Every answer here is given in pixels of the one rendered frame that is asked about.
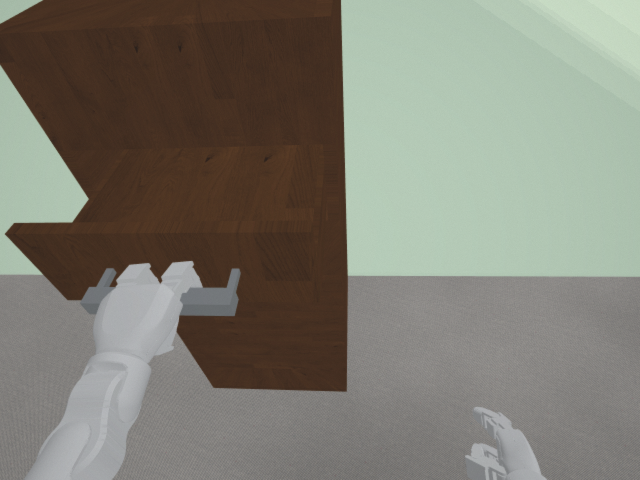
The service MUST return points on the robot left hand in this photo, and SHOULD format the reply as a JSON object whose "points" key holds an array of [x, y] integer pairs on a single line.
{"points": [[140, 316]]}

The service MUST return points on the handle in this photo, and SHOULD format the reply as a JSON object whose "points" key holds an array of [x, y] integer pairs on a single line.
{"points": [[196, 302]]}

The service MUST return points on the left robot forearm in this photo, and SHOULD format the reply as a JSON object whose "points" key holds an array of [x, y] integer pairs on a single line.
{"points": [[90, 441]]}

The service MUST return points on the drawer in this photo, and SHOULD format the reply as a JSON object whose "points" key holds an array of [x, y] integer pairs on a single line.
{"points": [[261, 209]]}

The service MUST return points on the cabinet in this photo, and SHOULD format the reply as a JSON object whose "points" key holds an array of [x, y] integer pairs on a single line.
{"points": [[101, 76]]}

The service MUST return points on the robot right hand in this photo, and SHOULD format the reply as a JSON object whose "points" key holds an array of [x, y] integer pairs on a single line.
{"points": [[513, 450]]}

